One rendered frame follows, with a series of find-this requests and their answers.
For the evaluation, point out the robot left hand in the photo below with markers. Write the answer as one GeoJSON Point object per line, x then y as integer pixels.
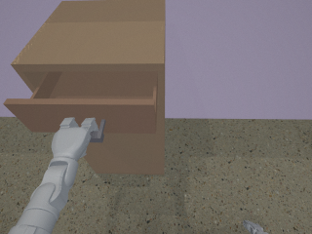
{"type": "Point", "coordinates": [71, 140]}

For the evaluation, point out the cabinet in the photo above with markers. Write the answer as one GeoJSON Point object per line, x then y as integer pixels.
{"type": "Point", "coordinates": [106, 36]}

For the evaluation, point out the handle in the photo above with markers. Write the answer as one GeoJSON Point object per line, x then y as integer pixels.
{"type": "Point", "coordinates": [98, 136]}

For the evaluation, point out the robot right hand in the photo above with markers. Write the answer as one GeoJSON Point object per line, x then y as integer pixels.
{"type": "Point", "coordinates": [253, 228]}

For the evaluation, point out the robot left forearm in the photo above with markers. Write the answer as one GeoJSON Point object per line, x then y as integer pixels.
{"type": "Point", "coordinates": [48, 199]}

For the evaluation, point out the drawer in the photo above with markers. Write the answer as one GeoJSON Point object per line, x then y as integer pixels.
{"type": "Point", "coordinates": [126, 100]}

